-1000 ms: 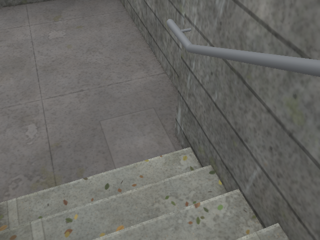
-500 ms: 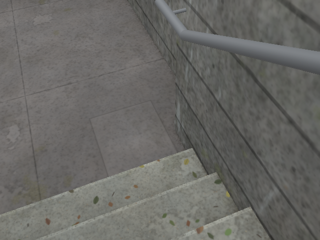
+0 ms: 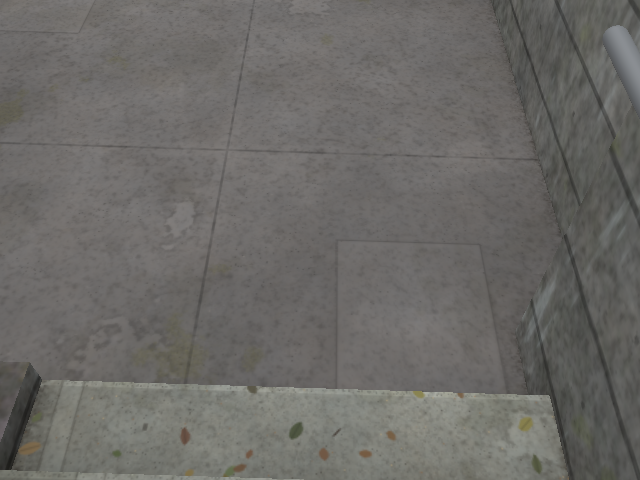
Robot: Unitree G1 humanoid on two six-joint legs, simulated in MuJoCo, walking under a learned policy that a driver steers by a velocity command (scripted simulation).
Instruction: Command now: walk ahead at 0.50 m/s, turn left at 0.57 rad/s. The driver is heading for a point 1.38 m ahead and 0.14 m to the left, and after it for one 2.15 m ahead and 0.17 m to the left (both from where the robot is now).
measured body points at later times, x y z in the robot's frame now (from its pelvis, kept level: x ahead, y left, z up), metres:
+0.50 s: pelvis +0.27 -0.02 -0.13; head +0.26 -0.04 +0.32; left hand +0.36 +0.25 -0.22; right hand +0.36 -0.27 -0.27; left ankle +0.08 +0.08 -0.71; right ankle +0.36 -0.12 -0.88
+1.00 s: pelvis +0.39 +0.00 -0.17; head +0.37 +0.01 +0.28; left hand +0.34 +0.24 -0.31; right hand +0.55 -0.20 -0.29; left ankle +0.37 +0.13 -0.89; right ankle +0.35 -0.12 -0.89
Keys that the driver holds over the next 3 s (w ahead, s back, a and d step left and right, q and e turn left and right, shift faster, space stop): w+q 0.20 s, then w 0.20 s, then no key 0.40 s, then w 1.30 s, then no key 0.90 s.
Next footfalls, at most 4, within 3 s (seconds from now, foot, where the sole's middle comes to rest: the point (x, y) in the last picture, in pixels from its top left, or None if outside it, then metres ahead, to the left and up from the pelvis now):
0.48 right None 0.39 -0.11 -0.93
0.86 left None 0.41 0.14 -0.93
1.50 right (371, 427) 0.72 -0.08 -1.09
2.04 left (275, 339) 1.07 0.22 -1.25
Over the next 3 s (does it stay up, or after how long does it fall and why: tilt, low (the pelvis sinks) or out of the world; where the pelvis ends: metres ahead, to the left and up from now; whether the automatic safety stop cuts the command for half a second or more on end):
stays up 1.21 0.17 -0.48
